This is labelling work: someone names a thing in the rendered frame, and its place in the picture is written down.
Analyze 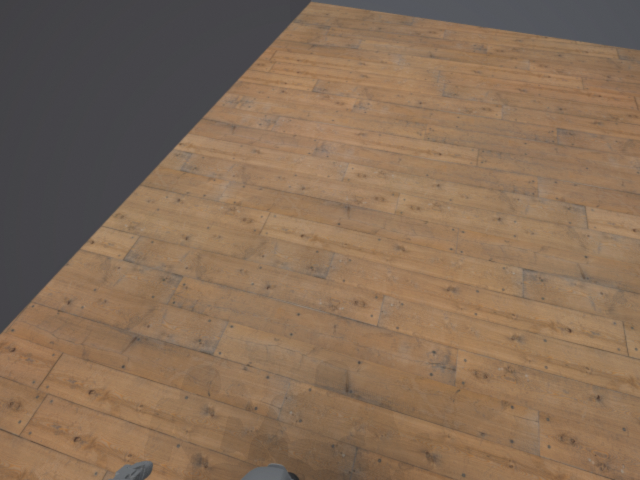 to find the robot left shin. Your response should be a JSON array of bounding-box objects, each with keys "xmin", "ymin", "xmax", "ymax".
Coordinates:
[{"xmin": 267, "ymin": 463, "xmax": 292, "ymax": 479}]

